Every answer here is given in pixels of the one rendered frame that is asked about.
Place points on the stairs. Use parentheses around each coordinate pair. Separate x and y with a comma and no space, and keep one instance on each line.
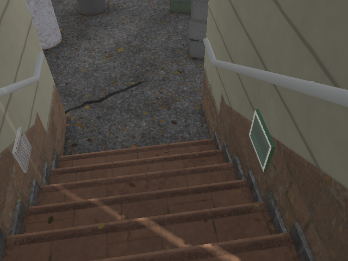
(168,202)

